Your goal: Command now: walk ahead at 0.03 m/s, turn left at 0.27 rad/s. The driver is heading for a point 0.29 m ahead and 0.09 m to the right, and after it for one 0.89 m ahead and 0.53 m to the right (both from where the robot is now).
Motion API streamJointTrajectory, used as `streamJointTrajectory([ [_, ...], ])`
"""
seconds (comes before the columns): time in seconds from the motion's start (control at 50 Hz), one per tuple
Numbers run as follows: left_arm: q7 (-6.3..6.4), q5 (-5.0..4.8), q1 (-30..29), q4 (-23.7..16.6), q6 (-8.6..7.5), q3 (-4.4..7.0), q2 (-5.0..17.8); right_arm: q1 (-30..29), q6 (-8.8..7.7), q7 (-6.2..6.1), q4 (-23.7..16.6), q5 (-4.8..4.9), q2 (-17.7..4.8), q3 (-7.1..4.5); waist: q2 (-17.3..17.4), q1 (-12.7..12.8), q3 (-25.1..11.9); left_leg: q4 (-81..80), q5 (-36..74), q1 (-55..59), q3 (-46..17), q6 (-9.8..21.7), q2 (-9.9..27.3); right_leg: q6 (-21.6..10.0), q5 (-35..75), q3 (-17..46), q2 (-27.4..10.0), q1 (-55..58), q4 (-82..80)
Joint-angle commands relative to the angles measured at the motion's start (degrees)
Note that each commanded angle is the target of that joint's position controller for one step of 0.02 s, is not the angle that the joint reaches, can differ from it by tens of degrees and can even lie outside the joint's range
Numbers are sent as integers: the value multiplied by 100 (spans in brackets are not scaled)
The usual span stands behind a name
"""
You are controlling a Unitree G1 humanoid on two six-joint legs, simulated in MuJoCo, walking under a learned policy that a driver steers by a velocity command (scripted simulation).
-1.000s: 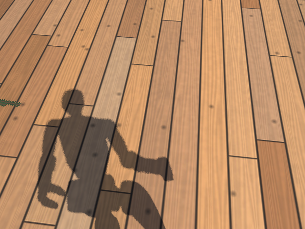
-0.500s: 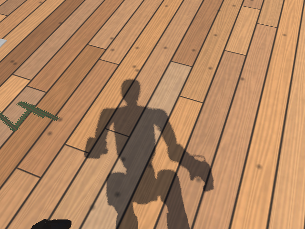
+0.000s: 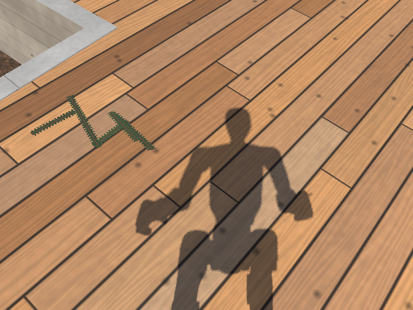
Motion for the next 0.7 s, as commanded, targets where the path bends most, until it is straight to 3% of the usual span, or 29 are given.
streamJointTrajectory([
  [0.02,20,-21,202,-248,-15,63,342,-257,-110,-66,-350,-28,-749,-183,979,118,-1061,-704,2691,998,-1019,1051,1261,70,371,229,-76,118,-433],
  [0.06,10,-3,74,-282,-1,-19,189,-260,-97,-78,-274,-21,-739,-175,1017,25,-1010,-684,2357,948,-1017,1046,1239,67,391,226,-84,456,-1205],
  [0.1,-43,-15,32,-295,-5,-53,201,-84,-75,-65,-147,-6,-754,-174,1083,-135,-1003,-967,379,793,-1202,1084,1217,2,422,102,-46,797,-1796],
  [0.14,-98,-55,-39,-341,-50,-34,338,86,-65,-25,1,34,-923,-204,1258,-256,-658,-1300,-1513,590,-1631,1087,1269,-130,236,-85,106,830,-2132],
  [0.18,-152,-87,89,-300,-157,-28,353,94,-74,-11,87,90,-940,-191,1132,-158,-376,-1337,-2232,401,-1855,1010,1287,-377,300,-174,164,1054,-2732],
  [0.22,-193,-52,587,-55,-291,-49,229,-10,-95,-18,135,145,-818,-144,892,122,-330,-1101,-2382,-64,-1713,813,1059,-666,804,-237,229,1941,-3607],
  [0.24,-183,-21,1007,87,-350,-35,299,-166,-135,-20,99,119,-583,-73,691,284,-389,-605,-2180,-507,-1504,594,807,-853,729,235,-107,2533,-3829],
  [0.26,-146,12,1559,218,-400,25,641,-457,-203,1,-56,66,-190,24,-151,420,-458,784,-1916,-1388,-657,197,208,-1230,92,1451,-1009,3128,-4315],
  [0.28,-184,43,1705,274,-427,185,1176,-613,-318,8,-309,150,-331,-21,-1270,420,-65,1864,-1991,-2461,162,-61,-298,-1913,-891,3255,-1975,3118,-5144],
  [0.3,-145,86,1559,150,-497,118,883,-791,-407,8,-292,218,-710,-141,-893,520,305,2741,-2035,-2922,-273,-107,41,-2105,-1063,3585,-2125,3048,-5354],
  [0.32,-100,54,1393,116,-548,50,646,-607,-455,45,-202,251,-729,-181,-702,344,336,3066,-1607,-3159,-407,-86,179,-1937,-1030,3182,-1902,3160,-5303],
  [0.34,-90,1,1306,75,-575,28,568,-482,-469,63,-100,199,-659,-180,-617,274,252,3165,-1264,-3277,-340,-94,289,-1755,-830,2785,-1666,3324,-5302],
  [0.36,-87,-29,1262,66,-573,-6,500,-574,-494,71,-108,138,-619,-182,-529,286,335,3043,-921,-3293,-284,-145,379,-1673,138,2464,-1540,3330,-5312],
  [0.4,-52,-16,1222,61,-505,-51,401,-653,-544,93,-94,47,-380,-137,-447,229,135,2479,-487,-2543,7,-337,306,-1509,2682,1572,-1122,3059,-5156],
  [0.44,2,-30,1196,57,-394,-23,473,-723,-559,144,-88,32,-32,-28,-495,222,-97,1619,-67,-1540,239,-464,98,-1321,3933,851,-713,2618,-4861],
  [0.48,33,-64,1420,87,-295,65,717,-892,-543,187,-136,68,-41,-26,-611,322,-213,1035,273,-959,311,-492,-103,-1271,4140,763,-652,2425,-4631],
  [0.52,49,-125,1444,31,-225,137,886,-883,-500,181,-172,120,-271,-103,-687,277,-258,648,441,-630,205,-447,-180,-1250,4020,1035,-788,2332,-4420],
  [0.56,74,-195,1219,-86,-204,154,865,-514,-483,139,-88,129,-490,-204,-683,6,-353,10,824,-24,45,-308,-161,-1073,3585,1334,-825,2235,-4111],
  [0.58,81,-209,1114,-145,-218,143,785,-205,-487,96,8,92,-613,-268,-579,-172,-476,-371,1232,560,54,-183,-136,-924,3595,1312,-679,2074,-3745],
  [0.6,71,-154,1157,-202,-256,84,531,169,-498,23,52,8,-873,-355,-297,-307,-830,-458,1988,1422,-212,26,306,-688,3213,1117,-328,1730,-3008],
  [0.62,59,64,1338,-391,-290,-72,18,764,-453,-83,21,-140,-1360,-447,991,-391,-1714,-4,4100,2974,-1444,557,1776,-343,770,727,226,612,-1264],
  [0.64,59,-41,2090,-387,-284,-111,-59,738,-349,-50,-2,-158,-1347,-412,2190,-92,-2470,-359,4012,3280,-2901,1426,2838,-148,-1755,701,592,-108,76],
  [0.66,68,-148,2026,-236,-184,51,480,491,-297,-26,-47,-78,-905,-297,1475,-115,-2050,-676,2633,2674,-2656,1371,2534,-69,-1422,816,235,-339,729],
  [0.68,91,-182,1587,-298,-89,114,614,151,-285,-35,-59,-11,-622,-209,1182,-91,-1352,-791,1868,2089,-1940,1149,2177,-49,-1047,621,92,-625,880],
  [0.7,145,-160,1479,-278,32,134,555,-188,-273,-33,-41,-12,-490,-151,942,26,-1016,-956,1367,1511,-1446,997,1868,14,-731,557,-53,-558,794],
])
